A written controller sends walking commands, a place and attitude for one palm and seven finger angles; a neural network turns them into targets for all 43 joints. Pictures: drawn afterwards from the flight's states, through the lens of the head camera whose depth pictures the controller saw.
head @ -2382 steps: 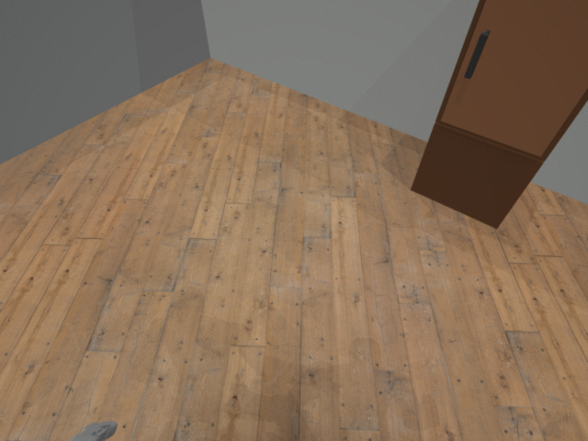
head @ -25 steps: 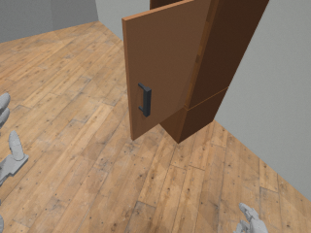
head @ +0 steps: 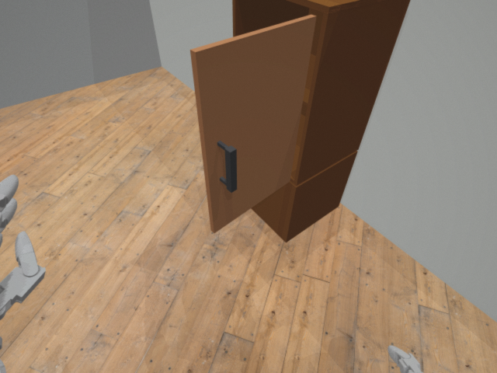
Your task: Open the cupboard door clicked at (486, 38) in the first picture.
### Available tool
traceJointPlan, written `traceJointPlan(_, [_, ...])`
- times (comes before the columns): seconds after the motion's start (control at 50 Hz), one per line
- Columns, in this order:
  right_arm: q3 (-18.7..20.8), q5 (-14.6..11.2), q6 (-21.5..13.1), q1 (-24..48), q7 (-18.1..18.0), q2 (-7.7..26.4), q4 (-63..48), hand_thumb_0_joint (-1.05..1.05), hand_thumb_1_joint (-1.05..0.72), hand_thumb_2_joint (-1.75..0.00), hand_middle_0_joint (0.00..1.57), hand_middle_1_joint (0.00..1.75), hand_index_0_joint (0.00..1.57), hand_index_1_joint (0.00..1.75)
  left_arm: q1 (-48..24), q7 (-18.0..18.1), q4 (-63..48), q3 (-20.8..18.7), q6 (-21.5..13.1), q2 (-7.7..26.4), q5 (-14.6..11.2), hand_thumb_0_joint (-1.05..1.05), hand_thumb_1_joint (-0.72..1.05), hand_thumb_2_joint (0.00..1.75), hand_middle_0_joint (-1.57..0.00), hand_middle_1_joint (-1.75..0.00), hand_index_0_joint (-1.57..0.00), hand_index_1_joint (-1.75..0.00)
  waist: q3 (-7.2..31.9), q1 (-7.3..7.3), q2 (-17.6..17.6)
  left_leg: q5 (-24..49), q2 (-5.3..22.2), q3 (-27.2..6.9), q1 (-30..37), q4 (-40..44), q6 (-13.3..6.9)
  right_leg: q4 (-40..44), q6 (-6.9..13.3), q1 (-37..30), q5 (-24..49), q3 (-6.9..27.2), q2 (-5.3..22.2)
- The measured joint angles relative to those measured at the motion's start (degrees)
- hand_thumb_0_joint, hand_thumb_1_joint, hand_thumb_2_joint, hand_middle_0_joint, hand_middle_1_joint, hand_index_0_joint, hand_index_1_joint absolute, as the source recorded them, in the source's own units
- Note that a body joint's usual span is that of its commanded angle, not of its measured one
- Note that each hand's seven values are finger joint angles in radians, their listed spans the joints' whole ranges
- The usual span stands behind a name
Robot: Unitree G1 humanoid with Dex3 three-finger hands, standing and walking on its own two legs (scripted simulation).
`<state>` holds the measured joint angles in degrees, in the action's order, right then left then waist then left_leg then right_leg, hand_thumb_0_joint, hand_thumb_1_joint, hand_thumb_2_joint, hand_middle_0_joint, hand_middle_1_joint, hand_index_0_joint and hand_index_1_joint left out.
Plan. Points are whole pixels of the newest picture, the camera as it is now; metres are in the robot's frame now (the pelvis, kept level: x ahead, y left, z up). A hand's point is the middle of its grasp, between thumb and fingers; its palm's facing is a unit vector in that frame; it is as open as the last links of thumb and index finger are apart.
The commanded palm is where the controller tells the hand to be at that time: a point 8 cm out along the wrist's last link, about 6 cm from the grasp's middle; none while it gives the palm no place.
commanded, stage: let the arm hang, fingers relaxed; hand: left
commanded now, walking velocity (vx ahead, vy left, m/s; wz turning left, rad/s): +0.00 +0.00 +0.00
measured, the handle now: (226, 166) +0.63 +0.09 -0.06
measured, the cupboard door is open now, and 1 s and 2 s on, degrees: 95 95 95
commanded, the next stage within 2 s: look to check the result in 1.16 s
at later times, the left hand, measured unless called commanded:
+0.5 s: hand out of the picture -0.01 +0.20 -0.17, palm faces +0.04 -0.97 -0.22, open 7.0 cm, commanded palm none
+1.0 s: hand out of the picture +0.05 +0.22 -0.15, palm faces +0.01 -0.96 -0.27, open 7.4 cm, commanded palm none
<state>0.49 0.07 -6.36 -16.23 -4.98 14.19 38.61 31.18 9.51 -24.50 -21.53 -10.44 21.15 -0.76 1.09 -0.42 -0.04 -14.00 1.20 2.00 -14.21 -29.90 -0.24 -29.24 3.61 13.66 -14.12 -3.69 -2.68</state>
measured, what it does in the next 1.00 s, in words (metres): stands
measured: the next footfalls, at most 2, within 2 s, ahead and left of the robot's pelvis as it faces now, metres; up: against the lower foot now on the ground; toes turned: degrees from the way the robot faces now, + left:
none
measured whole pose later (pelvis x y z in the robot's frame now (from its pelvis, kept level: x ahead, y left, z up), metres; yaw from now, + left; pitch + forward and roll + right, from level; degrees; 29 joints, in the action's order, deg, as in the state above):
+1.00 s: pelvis +0.00 +0.01 +0.01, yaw +1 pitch -2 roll +0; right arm 0.5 1.2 0.4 -12.4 -0.9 13.1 64.9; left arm 9.4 0.9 64.6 -0.7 -0.7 12.6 0.7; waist -2.7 -0.8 1.6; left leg -9.5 -0.3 1.8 -10.3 -21.9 -0.7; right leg -22.4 3.1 10.1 -10.5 -3.8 -1.5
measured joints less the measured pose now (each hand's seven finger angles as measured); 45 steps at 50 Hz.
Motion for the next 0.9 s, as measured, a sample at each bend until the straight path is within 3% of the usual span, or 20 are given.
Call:
traceJointPlan(0.06, [0.01,-0.08,-0.92,0.61,0.22,-0.44,-0.78,0.02,-0.90,-0.90,0.20,0.30,0.20,0.30,-0.05,-0.12,-0.37,-0.74,-1.02,1.06,-0.04,0.02,0.88,0.90,-0.21,-0.30,-0.21,-0.30,-0.50,-0.22,-0.06,0.43,0.12,0.18,-0.04,0.61,0.23,1.08,0.08,-0.10,0.79,0.20,-0.15])
traceJointPlan(0.08, [0.41,-0.11,-2.48,1.04,1.30,-0.20,0.32,0.02,-0.90,-0.90,0.20,0.30,0.20,0.30,-1.59,-0.89,2.48,0.34,-2.29,1.76,0.48,0.02,0.88,0.90,-0.21,-0.30,-0.21,-0.30,-0.29,-0.22,0.34,0.38,0.03,-0.04,-0.96,0.02,0.19,0.71,0.00,0.58,0.77,-0.05,-0.03])
traceJointPlan(0.12, [0.89,0.16,-1.87,2.82,3.58,1.30,3.35,0.01,-0.90,-0.90,0.20,0.30,0.20,0.30,-7.86,-4.47,13.81,5.15,0.11,2.23,1.62,0.01,0.89,0.90,-0.20,-0.30,-0.21,-0.30,0.30,0.23,1.68,0.06,-0.74,-0.49,-3.00,-1.68,-0.17,-1.56,-0.28,2.64,-0.06,-0.57,0.83])
traceJointPlan(0.22, [-0.02,1.07,4.01,7.42,5.28,2.17,9.14,0.01,-0.90,-0.90,0.20,0.30,0.20,0.30,-18.84,-8.78,48.05,15.70,10.50,-3.22,2.62,0.01,0.90,0.90,-0.19,-0.30,-0.20,-0.30,-0.46,-0.56,3.12,-0.19,-2.04,-0.33,-4.42,-3.32,-0.95,-5.11,-0.61,4.80,-1.52,-0.49,2.25])
traceJointPlan(0.28, [-0.76,1.31,5.78,7.72,5.53,0.56,11.45,0.01,-0.90,-0.90,0.20,0.30,0.20,0.30,-19.74,-9.47,62.80,20.11,12.60,-6.92,2.52,0.01,0.90,0.90,-0.19,-0.30,-0.20,-0.30,-2.32,-1.62,1.40,0.38,-2.13,-0.19,-3.07,-2.20,-0.76,-4.44,-0.49,3.69,-1.17,-0.33,2.32])
traceJointPlan(0.34, [-1.37,1.44,6.78,6.64,5.33,-0.87,14.44,0.01,-0.90,-0.90,0.20,0.30,0.20,0.30,-18.78,-9.66,73.05,22.85,13.25,-10.77,2.10,0.02,0.90,0.90,-0.20,-0.30,-0.20,-0.30,-4.10,-1.66,-0.31,1.41,-1.85,-0.20,-1.49,-0.03,-0.67,-1.96,-0.61,2.02,0.14,-0.30,1.94])
traceJointPlan(0.38, [-1.51,1.33,7.25,5.22,4.98,-1.95,16.80,0.01,-0.90,-0.90,0.20,0.30,0.20,0.30,-18.25,-8.14,76.85,21.16,12.34,-11.54,1.26,0.00,0.96,0.90,-0.20,-0.30,-0.21,-0.30,-4.91,-0.96,-1.07,2.33,-1.56,-0.68,-1.00,1.49,-0.51,0.36,-0.49,1.05,1.36,-0.75,1.56])
traceJointPlan(0.48, [-1.07,1.26,8.22,2.12,4.47,-3.39,22.15,0.01,-0.90,-0.90,0.20,0.30,0.20,0.30,-16.31,-8.53,83.78,20.81,11.27,-9.34,1.50,-0.01,0.98,0.90,-0.20,-0.30,-0.21,-0.30,-5.72,0.55,-0.63,3.79,-1.13,-1.40,-0.07,4.02,-0.28,4.66,-0.22,-0.85,3.56,-1.41,0.95])
traceJointPlan(0.66, [-0.15,0.94,7.99,-0.01,3.96,-3.08,25.95,0.01,-0.90,-0.90,0.20,0.30,0.20,0.30,-13.98,-8.41,90.69,20.67,11.17,-7.87,1.36,0.00,0.92,0.90,-0.20,-0.30,-0.20,-0.30,-5.69,0.37,1.71,4.31,-1.25,-0.70,1.67,5.93,-0.61,6.40,-0.49,-2.29,4.26,-0.66,1.00])
traceJointPlan(0.9, [0.09,1.07,7.15,2.26,4.07,-1.73,26.45,0.01,-0.90,-0.90,0.20,0.30,0.20,0.30,-19.23,-8.46,89.77,20.68,10.19,-8.32,1.44,0.01,0.90,0.90,-0.20,-0.30,-0.20,-0.30,-4.16,-0.10,1.84,4.38,-1.54,-0.27,3.03,7.12,-0.62,6.17,-0.56,-2.88,3.67,-0.19,1.28])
